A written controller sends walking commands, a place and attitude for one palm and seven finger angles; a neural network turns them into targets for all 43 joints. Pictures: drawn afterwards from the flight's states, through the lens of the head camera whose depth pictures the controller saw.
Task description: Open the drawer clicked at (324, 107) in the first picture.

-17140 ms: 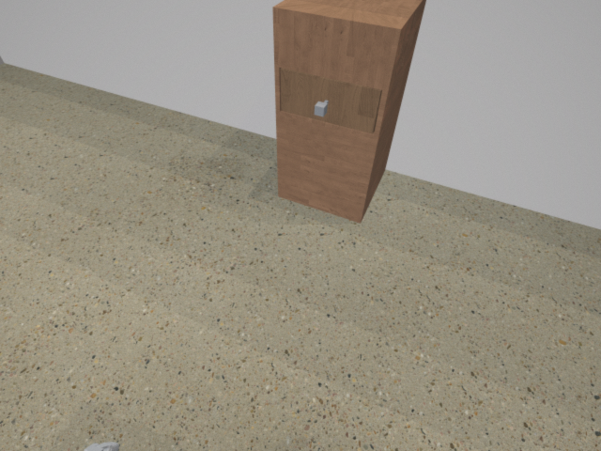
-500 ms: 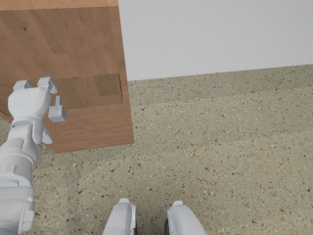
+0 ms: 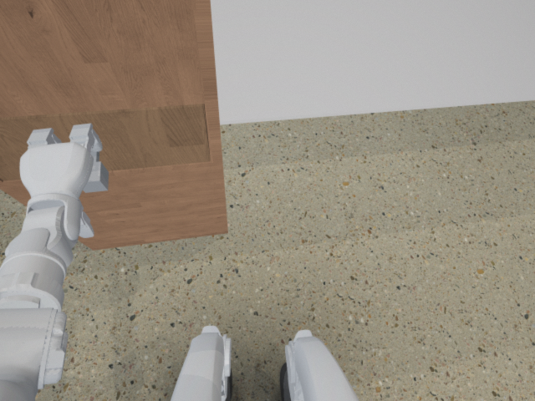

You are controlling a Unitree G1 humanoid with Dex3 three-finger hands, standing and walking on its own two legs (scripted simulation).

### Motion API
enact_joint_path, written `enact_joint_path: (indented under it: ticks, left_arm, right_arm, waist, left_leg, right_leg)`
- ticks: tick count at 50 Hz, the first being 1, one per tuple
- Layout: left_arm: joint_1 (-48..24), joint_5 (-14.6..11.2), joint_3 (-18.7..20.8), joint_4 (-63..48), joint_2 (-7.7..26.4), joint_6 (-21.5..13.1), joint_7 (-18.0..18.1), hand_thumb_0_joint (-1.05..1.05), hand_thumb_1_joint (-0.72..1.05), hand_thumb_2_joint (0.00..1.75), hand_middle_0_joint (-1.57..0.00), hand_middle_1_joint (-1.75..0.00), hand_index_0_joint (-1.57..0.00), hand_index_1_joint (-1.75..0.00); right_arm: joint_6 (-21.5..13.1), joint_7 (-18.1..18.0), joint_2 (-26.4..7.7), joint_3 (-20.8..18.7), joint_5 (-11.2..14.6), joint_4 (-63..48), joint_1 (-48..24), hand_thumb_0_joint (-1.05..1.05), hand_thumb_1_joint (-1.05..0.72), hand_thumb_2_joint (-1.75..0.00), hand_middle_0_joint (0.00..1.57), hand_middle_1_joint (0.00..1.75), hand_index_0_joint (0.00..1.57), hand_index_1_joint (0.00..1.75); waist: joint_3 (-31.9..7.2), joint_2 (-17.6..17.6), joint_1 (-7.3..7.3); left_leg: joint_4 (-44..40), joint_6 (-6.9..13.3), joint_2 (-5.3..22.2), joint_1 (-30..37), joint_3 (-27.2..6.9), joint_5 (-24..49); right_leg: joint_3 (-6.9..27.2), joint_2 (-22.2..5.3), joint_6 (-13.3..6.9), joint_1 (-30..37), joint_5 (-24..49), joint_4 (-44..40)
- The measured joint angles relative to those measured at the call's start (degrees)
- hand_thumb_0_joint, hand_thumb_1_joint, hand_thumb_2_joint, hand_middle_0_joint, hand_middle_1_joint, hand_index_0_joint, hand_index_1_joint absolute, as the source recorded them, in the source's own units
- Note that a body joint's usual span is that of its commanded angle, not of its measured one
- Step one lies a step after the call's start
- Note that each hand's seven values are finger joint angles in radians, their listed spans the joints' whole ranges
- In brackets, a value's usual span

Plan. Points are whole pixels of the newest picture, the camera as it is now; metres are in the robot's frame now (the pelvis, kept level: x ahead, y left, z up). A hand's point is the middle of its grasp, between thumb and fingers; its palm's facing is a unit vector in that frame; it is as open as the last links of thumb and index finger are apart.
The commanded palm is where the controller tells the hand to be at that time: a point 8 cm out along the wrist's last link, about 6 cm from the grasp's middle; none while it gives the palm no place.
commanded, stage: lower the fingers behind the handle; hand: left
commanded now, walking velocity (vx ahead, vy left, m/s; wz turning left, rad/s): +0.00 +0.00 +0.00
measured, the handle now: (93, 167) +0.48 +0.30 -0.07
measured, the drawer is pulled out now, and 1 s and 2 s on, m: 0.00 0.00 0.00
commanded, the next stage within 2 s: close the thumb around the handle in 1.06 s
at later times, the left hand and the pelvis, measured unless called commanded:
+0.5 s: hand (88, 189) +0.44 +0.30 -0.08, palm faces -0.04 -0.02 -1.00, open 13.8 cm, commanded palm +0.44 +0.28 -0.02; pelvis -0.01 -0.01 -0.03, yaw -1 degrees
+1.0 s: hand (91, 193) +0.44 +0.30 -0.09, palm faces -0.05 -0.02 -1.00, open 13.9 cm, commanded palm +0.43 +0.28 -0.03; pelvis -0.01 -0.01 -0.04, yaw -1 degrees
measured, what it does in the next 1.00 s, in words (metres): stands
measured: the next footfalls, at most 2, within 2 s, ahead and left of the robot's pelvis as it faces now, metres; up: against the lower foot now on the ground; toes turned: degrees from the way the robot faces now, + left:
none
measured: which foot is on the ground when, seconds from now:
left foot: down 0.00-1.00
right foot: down 0.00-1.00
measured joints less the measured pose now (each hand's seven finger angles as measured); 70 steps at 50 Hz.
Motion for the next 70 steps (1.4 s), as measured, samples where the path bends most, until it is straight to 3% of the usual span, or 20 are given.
enact_joint_path:
  ticks: [14, 37, 50, 60, 70]
  left_arm:
    - [-0.4, -0.1, 1.1, 0.4, 0.9, -0.5, -0.6, 0.0, -0.49, 0.3, -0.32, -1.2, -0.32, -1.2]
    - [-0.8, -0.2, 2.3, -1.8, 2.1, -1.7, 0.0, 0.0, -0.49, 0.3, -0.32, -1.2, -0.3, -1.2]
    - [-0.5, -0.9, 2.6, -2.9, 2.5, -1.5, -1.9, 0.0, -0.49, 0.3, -0.32, -1.2, -0.3, -1.19]
    - [0.0, -0.5, 2.5, -2.9, 2.2, -2.6, -0.3, 0.0, -0.49, 0.3, -0.32, -1.2, -0.31, -1.2]
    - [0.0, -0.8, 2.5, -3.0, 1.9, -2.0, -0.1, 0.0, -0.24, 0.41, -0.34, -1.22, -0.31, -1.21]
  right_arm:
    - [-0.6, 0.0, -0.3, 0.6, 0.0, 0.0, 0.3, 0.01, -0.9, -0.9, 0.2, 0.3, 0.2, 0.3]
    - [-1.7, 0.1, -0.7, 0.6, -0.1, -0.2, -1.7, 0.01, -0.9, -0.9, 0.2, 0.3, 0.2, 0.3]
    - [-1.6, -0.1, -0.5, 1.2, 0.3, -0.8, -1.9, 0.01, -0.9, -0.9, 0.2, 0.3, 0.2, 0.3]
    - [-1.4, 0.2, -0.8, 0.8, 0.1, -0.2, -1.0, 0.01, -0.9, -0.9, 0.2, 0.3, 0.2, 0.3]
    - [-1.1, 0.4, -0.7, 0.9, 0.2, -0.2, -1.3, 0.01, -0.9, -0.9, 0.2, 0.3, 0.2, 0.3]
  waist:
    - [-0.1, 0.2, -0.42]
    - [-0.5, 0.1, 0.32]
    - [-0.1, 0.3, 0.02]
    - [-0.3, 0.2, 0.15]
    - [0.0, 0.2, -0.05]
  left_leg:
    - [3.1, -0.3, 0.5, -3.5, 0.1, -0.8]
    - [9.5, -0.8, 0.6, -10.3, -0.2, -2.6]
    - [9.7, -0.7, 0.7, -10.3, -0.1, -2.4]
    - [9.7, -0.4, 0.6, -10.3, 0.0, -2.5]
    - [9.5, -0.2, 0.6, -10.0, 0.1, -2.3]
  right_leg:
    - [0.0, 0.5, -0.3, -3.9, -0.8, 3.5]
    - [-0.7, 0.7, -0.8, -11.0, -2.9, 10.5]
    - [-0.6, 0.8, -0.7, -11.0, -2.6, 10.6]
    - [-0.5, 0.7, -0.4, -10.8, -2.6, 10.4]
    - [-0.4, 0.7, -0.2, -10.4, -2.3, 10.0]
